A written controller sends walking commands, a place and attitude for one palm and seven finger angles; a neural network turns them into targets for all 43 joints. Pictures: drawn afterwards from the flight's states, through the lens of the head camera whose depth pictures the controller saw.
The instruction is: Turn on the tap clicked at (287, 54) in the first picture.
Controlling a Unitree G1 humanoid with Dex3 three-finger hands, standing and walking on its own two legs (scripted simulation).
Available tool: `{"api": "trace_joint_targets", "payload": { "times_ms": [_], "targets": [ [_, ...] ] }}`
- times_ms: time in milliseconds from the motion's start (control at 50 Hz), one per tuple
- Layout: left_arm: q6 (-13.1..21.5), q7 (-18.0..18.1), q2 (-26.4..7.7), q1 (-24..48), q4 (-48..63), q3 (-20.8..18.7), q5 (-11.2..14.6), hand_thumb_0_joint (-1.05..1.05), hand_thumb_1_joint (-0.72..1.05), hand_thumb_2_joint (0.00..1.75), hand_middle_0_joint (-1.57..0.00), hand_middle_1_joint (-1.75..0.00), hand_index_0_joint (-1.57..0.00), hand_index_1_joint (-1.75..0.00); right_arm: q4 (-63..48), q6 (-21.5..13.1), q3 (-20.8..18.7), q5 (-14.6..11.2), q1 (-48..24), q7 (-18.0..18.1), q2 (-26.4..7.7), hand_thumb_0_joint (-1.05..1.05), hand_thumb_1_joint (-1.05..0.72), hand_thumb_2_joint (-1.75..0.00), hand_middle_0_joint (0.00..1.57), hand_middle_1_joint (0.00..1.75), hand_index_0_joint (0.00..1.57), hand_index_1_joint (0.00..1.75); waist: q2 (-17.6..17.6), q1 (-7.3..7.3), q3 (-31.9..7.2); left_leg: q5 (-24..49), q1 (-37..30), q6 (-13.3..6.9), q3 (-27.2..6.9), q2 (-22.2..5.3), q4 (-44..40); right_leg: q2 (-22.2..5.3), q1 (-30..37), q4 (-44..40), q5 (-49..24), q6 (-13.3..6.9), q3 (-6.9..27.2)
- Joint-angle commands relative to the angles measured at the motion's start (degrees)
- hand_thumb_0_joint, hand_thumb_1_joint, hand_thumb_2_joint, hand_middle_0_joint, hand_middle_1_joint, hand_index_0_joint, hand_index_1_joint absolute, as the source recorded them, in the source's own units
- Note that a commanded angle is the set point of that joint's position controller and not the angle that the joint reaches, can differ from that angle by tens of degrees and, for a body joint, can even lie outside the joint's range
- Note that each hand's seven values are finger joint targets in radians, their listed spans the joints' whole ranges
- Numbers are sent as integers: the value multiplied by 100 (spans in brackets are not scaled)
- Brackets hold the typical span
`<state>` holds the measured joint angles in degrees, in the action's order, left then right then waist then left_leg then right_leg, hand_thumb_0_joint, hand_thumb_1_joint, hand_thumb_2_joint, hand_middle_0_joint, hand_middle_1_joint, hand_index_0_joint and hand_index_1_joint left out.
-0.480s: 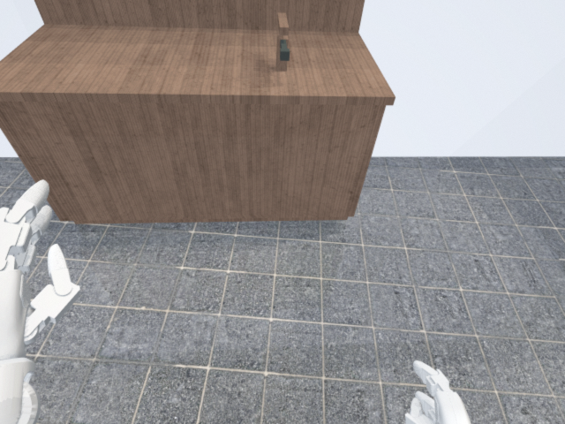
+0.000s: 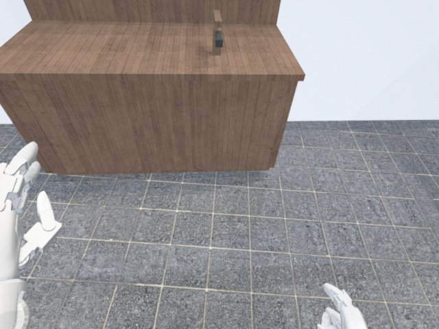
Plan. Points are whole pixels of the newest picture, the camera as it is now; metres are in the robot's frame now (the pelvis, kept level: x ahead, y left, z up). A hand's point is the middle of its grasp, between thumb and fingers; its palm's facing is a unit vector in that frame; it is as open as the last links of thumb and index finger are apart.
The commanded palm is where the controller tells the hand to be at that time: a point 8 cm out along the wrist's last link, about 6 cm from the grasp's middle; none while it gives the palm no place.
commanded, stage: walk to a spot facing it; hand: left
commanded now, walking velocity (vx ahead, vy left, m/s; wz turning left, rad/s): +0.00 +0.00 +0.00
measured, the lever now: (219, 42) +1.13 +0.08 +0.04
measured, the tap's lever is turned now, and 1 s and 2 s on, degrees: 0 0 0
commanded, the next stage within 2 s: take the last steps up to it in 1.00 s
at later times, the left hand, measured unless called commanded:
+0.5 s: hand (116, 181) +0.29 +0.19 +0.16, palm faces +0.37 -0.87 -0.34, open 7.4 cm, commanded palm +0.24 +0.24 +0.18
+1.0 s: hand (185, 108) +0.49 +0.11 +0.16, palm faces +0.24 -0.82 -0.52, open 7.4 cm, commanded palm +0.43 +0.17 +0.18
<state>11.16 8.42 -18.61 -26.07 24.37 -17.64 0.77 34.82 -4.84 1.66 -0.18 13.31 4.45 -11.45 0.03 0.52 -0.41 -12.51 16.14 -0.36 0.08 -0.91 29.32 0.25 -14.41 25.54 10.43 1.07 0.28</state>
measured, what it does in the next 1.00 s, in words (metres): walks ahead: left foot, then right foot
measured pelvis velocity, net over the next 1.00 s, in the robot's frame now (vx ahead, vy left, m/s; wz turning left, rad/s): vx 0.22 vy -0.08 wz -0.17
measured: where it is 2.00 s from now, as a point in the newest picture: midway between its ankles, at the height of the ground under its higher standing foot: (254, 290)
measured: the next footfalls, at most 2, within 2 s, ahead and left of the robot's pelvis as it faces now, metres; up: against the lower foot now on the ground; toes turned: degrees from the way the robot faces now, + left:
left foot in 0.62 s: +0.18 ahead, +0.10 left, +0.00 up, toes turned +4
right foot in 0.98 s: +0.33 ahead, -0.19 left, +0.00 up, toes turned -20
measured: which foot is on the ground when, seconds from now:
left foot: down 0.00-0.38, up 0.40-0.60, down 0.62-0.98, up 1.00-1.00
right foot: down 0.00-0.64, up 0.66-0.96, down 0.98-1.00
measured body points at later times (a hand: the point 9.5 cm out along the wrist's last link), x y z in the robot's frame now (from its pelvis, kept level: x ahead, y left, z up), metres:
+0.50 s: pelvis +0.06 -0.03 -0.01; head +0.06 -0.03 +0.44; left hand +0.27 +0.23 +0.17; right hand +0.19 -0.28 -0.10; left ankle +0.05 +0.10 -0.69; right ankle +0.04 -0.14 -0.74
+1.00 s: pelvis +0.22 -0.08 -0.03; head +0.24 -0.10 +0.42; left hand +0.47 +0.15 +0.19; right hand +0.33 -0.31 -0.14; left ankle +0.14 +0.09 -0.72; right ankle +0.29 -0.18 -0.74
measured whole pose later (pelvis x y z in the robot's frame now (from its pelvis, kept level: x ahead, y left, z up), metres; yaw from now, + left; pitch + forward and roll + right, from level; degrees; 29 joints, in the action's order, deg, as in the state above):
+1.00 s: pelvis +0.22 -0.08 -0.03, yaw -10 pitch -1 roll +0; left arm 11.4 7.8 -24.4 -24.9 28.0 -22.4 0.0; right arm 35.2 -3.7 1.9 -0.2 13.8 3.2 -8.3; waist 2.5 -1.0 3.7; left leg -29.1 10.6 2.0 8.5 -11.4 47.7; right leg -2.6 -24.3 38.0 11.8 -2.6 -11.7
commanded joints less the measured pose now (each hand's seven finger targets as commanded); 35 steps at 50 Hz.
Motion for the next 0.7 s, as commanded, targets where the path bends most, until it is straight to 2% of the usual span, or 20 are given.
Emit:
{"api": "trace_joint_targets", "payload": {
  "times_ms": [0,20,100,140,220,280,300,320,360,380,400,440,480,520,560,580,600,620,660,680],
  "targets": [
    [404,96,-1025,441,1284,-695,16,0,90,90,-20,-30,-20,-30,-921,-322,-305,18,-614,59,-684,0,-90,-90,20,30,20,30,370,-10,-492,-247,394,-28,-253,-315,-863,-164,624,-301,21,-72,156],
    [415,90,-979,416,1258,-651,14,0,90,90,-20,-30,-20,-30,-905,-317,-286,26,-597,50,-665,0,-90,-90,20,30,20,30,226,-17,-520,-394,348,-43,-260,-349,-818,-204,577,-267,128,-99,208],
    [367,114,-911,504,1300,-596,-15,0,90,90,-20,-30,-20,-30,-926,-251,-337,64,-614,103,-737,0,-90,-90,20,30,20,30,497,-80,-299,-2527,421,-224,-408,-554,-902,-159,-177,-64,1985,-285,342],
    [349,141,-846,618,1234,-552,-66,0,90,90,-20,-30,-20,-30,-917,-220,-305,70,-629,140,-728,0,-90,-90,20,30,20,30,699,-107,-79,-3084,612,-370,-793,-821,-1137,11,-370,312,2116,-297,171],
    [385,171,-873,926,1300,-524,-103,0,90,90,-20,-30,-20,-30,-817,-231,-316,98,-535,193,-718,0,-90,-90,20,30,20,30,1059,-152,-113,-2548,190,-622,-1254,-1354,-1154,135,-532,1027,1426,-231,-341],
    [334,142,-831,733,1029,-494,-114,0,90,90,-20,-30,-20,-30,-818,-215,-313,84,-524,135,-725,0,-90,-90,20,30,20,30,948,-96,-126,-2589,700,-472,-638,-1182,-814,63,90,601,1450,-301,-322],
    [312,128,-854,767,1016,-503,-115,0,90,90,-20,-30,-20,-30,-850,-207,-317,83,-556,117,-717,0,-90,-90,20,30,20,30,659,-84,-6,-2682,970,-358,-307,-958,-417,-77,145,338,1722,-426,-13],
    [327,121,-903,895,1085,-491,-128,0,90,90,-20,-30,-20,-30,-869,-195,-314,101,-578,102,-681,0,-90,-90,20,30,20,30,58,-81,167,-2585,1346,-210,6,-648,262,-474,92,-74,2365,-679,832],
    [345,156,-1113,919,1040,-605,-119,0,90,90,-20,-30,-20,-30,-823,-224,-294,53,-640,55,-589,0,-90,-90,20,30,20,30,-1460,1,230,-1742,2032,38,577,-71,2175,-1693,467,-1196,2726,-1376,3141],
    [407,180,-1194,1106,1183,-621,-108,0,90,90,-20,-30,-20,-30,-857,-250,-318,27,-745,35,-640,0,-90,-90,20,30,20,30,-1260,26,244,-1835,2405,80,249,-190,2872,-2045,768,-1373,2285,-1691,3573],
    [437,193,-1239,1131,1205,-705,-121,0,90,90,-20,-30,-20,-30,-817,-245,-319,44,-775,17,-682,0,-90,-90,20,30,20,30,-862,-7,207,-1870,2590,104,35,-310,3162,-2128,914,-1310,1851,-1836,3623],
    [528,202,-1337,799,1354,-845,-121,0,90,90,-20,-30,-20,-30,-735,-187,-224,69,-621,2,-574,0,-90,-90,20,30,20,30,-507,-7,-6,-1614,2179,80,42,-495,2580,-1812,1029,-840,141,-1686,2481],
    [597,201,-1306,517,1431,-973,-75,0,90,90,-20,-30,-20,-30,-772,-98,-176,92,-660,-20,-459,0,-90,-90,20,30,20,30,-599,10,-362,-1277,1486,60,359,-466,1529,-1428,1041,-447,-923,-1425,1461],
    [592,193,-1221,376,1523,-975,-9,0,90,90,-20,-30,-20,-30,-863,-88,-195,93,-681,-11,-435,0,-90,-90,20,30,20,30,-629,0,-559,-624,564,79,745,-244,620,-1091,798,-226,-832,-1158,963],
    [579,209,-1135,322,1684,-950,59,0,90,90,-20,-30,-20,-30,-904,-129,-293,98,-520,40,-524,0,-90,-90,20,30,20,30,-227,-84,-818,275,-636,61,1037,-99,-284,-715,502,463,-819,-825,569],
    [603,209,-1106,297,1821,-924,83,0,90,90,-20,-30,-20,-30,-905,-147,-369,75,-370,75,-629,0,-90,-90,20,30,20,30,307,-201,-1049,436,-1609,-104,640,-381,-527,-517,-83,1415,-870,-589,382],
    [619,195,-944,74,1898,-792,110,0,90,90,-20,-30,-20,-30,-952,-154,-458,57,-412,83,-794,0,-90,-90,20,30,20,30,1456,-210,-1211,613,-2613,-526,-839,-1535,-693,-106,-1337,2552,650,-249,-82],
    [670,228,-1022,197,2072,-786,93,0,90,90,-20,-30,-20,-30,-983,-145,-416,53,-424,48,-728,0,-90,-90,20,30,20,30,1800,-181,-1068,1145,-2726,-1116,-2134,-2493,-1031,83,-2173,3630,2362,-119,-224],
    [580,161,-1160,418,1688,-822,7,0,90,90,-20,-30,-20,-30,-800,-185,-360,126,-485,-3,-658,0,-90,-90,20,30,20,30,1313,-267,-311,346,-1780,-1291,-2213,-2648,-1390,-384,-2668,4430,2021,-134,63],
    [549,147,-1066,567,1785,-718,-19,0,90,90,-20,-30,-20,-30,-747,-201,-386,77,-436,-32,-662,0,-90,-90,20,30,20,30,1166,-284,-135,534,-1721,-1240,-1800,-2523,-1330,-498,-2844,4474,1827,-111,10]
  ]
}}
